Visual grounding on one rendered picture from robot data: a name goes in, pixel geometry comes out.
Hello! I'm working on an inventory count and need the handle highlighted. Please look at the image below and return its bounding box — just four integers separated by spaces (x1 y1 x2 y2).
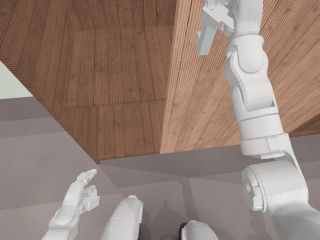
196 0 227 56

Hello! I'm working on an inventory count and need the robot thigh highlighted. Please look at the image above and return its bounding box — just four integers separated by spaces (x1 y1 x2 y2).
99 197 143 240
181 221 219 240

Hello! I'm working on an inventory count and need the right robot forearm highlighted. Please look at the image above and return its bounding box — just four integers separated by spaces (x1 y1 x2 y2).
223 34 309 201

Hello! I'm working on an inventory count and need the right robot thigh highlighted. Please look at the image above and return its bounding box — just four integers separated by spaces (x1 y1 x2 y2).
181 221 219 240

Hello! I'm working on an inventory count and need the left robot thigh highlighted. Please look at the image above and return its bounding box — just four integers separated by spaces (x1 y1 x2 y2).
99 197 143 240

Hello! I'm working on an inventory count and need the left robot hand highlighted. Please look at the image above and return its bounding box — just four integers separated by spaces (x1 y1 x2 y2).
62 169 100 214

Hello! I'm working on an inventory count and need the wardrobe door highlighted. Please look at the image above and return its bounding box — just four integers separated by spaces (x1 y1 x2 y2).
289 113 320 133
159 0 320 154

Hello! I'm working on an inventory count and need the robot right upper arm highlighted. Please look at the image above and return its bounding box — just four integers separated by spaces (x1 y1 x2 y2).
242 159 320 240

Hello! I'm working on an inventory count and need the right robot hand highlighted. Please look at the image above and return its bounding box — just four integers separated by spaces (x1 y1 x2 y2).
200 0 263 43

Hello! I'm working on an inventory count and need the left robot forearm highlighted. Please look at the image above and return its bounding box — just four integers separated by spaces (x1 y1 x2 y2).
41 204 80 240

